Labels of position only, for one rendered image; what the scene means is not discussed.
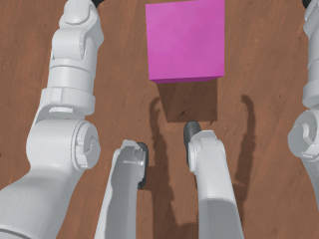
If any left robot upper arm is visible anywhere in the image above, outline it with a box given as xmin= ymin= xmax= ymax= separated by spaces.
xmin=0 ymin=119 xmax=101 ymax=239

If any carton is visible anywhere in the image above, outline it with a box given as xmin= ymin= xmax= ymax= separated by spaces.
xmin=146 ymin=0 xmax=225 ymax=84

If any robot right shin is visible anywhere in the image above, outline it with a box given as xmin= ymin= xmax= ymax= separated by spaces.
xmin=190 ymin=129 xmax=226 ymax=156

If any left robot thigh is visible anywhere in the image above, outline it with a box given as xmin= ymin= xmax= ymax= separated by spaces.
xmin=94 ymin=145 xmax=146 ymax=239

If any right robot upper arm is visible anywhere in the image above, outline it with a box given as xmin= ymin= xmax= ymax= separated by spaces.
xmin=287 ymin=107 xmax=319 ymax=211

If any right robot forearm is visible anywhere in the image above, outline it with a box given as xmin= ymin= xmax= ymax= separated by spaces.
xmin=302 ymin=0 xmax=319 ymax=110

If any left robot forearm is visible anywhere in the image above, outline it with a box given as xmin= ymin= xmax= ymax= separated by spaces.
xmin=26 ymin=0 xmax=105 ymax=159

